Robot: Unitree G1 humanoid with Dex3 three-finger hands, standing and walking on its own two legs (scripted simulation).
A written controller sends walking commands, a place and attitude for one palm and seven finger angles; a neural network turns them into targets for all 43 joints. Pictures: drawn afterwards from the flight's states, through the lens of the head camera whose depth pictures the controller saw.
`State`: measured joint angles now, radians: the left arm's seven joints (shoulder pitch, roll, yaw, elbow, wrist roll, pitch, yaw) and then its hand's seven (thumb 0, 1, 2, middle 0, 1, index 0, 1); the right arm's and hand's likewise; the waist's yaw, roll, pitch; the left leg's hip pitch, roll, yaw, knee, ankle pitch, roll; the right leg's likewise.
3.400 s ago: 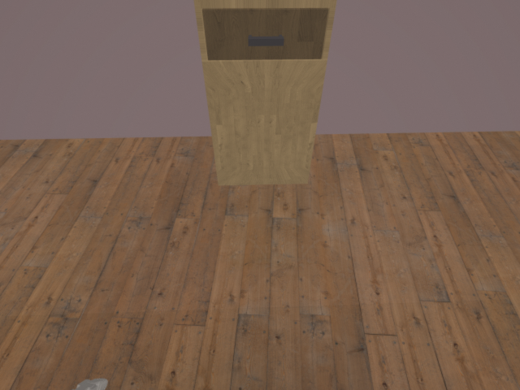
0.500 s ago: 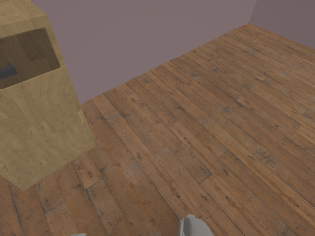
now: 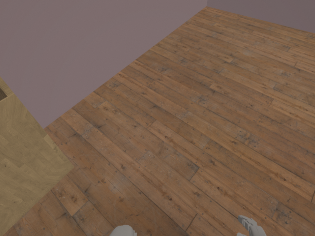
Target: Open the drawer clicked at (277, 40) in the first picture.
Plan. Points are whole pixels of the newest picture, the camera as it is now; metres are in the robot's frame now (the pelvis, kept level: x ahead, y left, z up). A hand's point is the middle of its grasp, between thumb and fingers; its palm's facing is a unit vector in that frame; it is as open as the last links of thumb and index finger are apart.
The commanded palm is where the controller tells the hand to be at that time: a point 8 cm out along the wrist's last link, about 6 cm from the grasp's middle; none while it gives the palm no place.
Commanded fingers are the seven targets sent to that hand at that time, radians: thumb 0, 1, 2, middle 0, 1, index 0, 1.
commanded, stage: walk to a spot facing it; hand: left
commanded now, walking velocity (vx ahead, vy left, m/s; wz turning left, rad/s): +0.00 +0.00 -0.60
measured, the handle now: out of the picture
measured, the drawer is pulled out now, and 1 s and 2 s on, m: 0.00 0.00 0.00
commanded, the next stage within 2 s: turn to face it in 1.00 s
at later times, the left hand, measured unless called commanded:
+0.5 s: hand out of the picture +0.11 +0.24 -0.17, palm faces -0.28 -0.94 -0.20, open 7.4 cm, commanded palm none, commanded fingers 0.00 0.90 0.90 -0.20 -0.30 -0.20 -0.30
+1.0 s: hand out of the picture +0.14 +0.12 -0.15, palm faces -0.50 -0.85 -0.20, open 7.4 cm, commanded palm none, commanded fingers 0.00 0.90 0.90 -0.20 -0.30 -0.20 -0.30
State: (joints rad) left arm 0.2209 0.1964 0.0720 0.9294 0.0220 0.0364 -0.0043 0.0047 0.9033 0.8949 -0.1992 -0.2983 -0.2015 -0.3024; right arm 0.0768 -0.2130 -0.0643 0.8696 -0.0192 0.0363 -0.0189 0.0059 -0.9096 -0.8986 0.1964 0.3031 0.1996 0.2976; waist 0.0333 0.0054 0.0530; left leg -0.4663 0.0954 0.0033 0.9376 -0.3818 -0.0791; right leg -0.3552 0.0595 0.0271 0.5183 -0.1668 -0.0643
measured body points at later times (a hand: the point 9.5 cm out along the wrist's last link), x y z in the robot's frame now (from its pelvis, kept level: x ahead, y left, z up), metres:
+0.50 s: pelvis -0.01 +0.05 +0.01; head +0.03 +0.07 +0.46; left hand +0.13 +0.29 -0.15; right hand -0.05 -0.20 -0.12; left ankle +0.00 +0.15 -0.73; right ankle -0.08 -0.09 -0.67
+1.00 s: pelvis +0.02 -0.02 +0.01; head +0.02 -0.03 +0.46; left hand +0.17 +0.16 -0.14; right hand -0.06 -0.27 -0.14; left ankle +0.16 +0.08 -0.67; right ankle -0.08 -0.06 -0.73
